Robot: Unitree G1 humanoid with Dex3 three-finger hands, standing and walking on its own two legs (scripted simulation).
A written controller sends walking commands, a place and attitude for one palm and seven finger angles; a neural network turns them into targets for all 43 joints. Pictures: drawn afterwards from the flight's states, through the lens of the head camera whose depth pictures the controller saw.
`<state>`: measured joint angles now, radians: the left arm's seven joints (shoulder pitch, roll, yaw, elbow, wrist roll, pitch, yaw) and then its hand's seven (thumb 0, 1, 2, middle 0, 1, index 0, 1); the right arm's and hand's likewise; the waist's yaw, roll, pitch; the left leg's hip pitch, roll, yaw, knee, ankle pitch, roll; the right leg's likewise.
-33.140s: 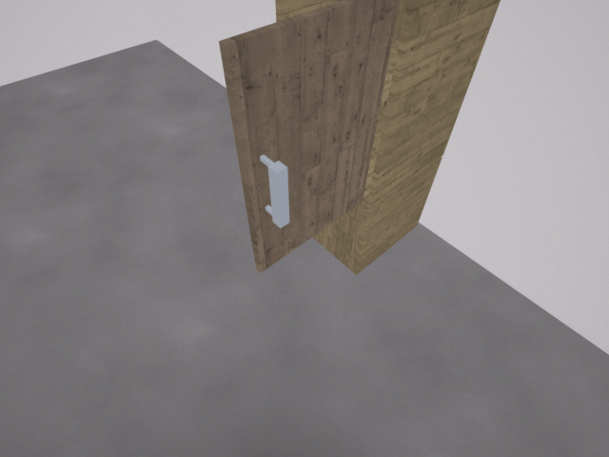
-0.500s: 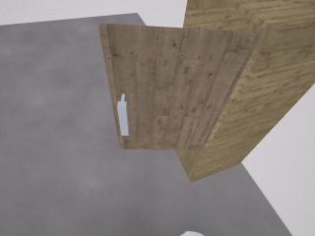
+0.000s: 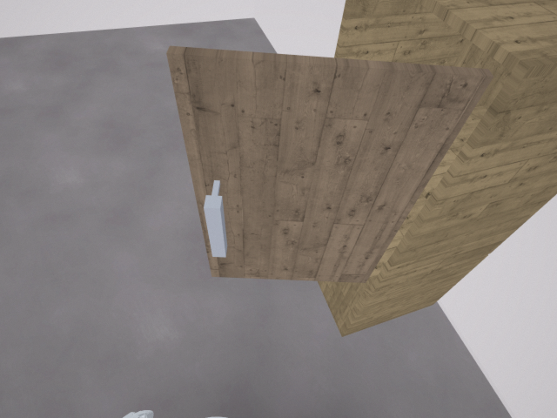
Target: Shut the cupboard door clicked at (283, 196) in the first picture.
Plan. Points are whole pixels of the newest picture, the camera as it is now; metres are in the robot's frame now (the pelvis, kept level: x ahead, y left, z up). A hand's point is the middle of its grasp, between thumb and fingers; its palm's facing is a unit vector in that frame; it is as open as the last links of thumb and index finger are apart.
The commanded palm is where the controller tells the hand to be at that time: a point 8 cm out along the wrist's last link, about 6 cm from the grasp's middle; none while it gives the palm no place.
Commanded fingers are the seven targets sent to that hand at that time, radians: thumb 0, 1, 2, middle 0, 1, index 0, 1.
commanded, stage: come to a stop and stand still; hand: left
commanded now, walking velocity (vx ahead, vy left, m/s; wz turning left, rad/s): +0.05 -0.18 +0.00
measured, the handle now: (218, 219) +0.44 +0.14 -0.04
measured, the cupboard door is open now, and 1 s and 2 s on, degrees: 70 70 70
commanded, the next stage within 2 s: look again from close up in 0.98 s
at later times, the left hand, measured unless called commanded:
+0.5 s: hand out of the picture +0.00 +0.18 -0.17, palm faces -0.02 -0.98 -0.18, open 7.4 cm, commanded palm none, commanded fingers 0.00 0.90 0.90 -0.20 -0.30 -0.20 -0.30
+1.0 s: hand out of the picture -0.05 +0.11 -0.17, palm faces +0.01 -0.99 -0.13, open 7.3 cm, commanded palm none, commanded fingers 0.00 0.90 0.90 -0.20 -0.30 -0.20 -0.30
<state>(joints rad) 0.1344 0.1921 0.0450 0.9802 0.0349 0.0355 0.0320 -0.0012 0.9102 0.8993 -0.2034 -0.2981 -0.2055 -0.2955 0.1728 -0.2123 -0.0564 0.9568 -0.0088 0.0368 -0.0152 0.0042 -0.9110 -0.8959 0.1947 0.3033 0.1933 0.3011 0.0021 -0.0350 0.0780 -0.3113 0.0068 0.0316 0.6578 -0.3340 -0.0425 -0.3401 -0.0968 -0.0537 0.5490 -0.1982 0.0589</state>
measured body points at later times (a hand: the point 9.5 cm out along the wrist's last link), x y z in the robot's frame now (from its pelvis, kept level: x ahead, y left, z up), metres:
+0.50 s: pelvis -0.04 +0.00 +0.02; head -0.02 +0.02 +0.47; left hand +0.00 +0.23 -0.15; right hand -0.05 -0.24 -0.13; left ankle +0.01 +0.10 -0.73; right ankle -0.09 -0.15 -0.71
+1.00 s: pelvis -0.04 -0.04 +0.01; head -0.03 -0.03 +0.46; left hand -0.05 +0.16 -0.15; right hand -0.08 -0.25 -0.14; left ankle +0.01 +0.10 -0.73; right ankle -0.09 -0.15 -0.73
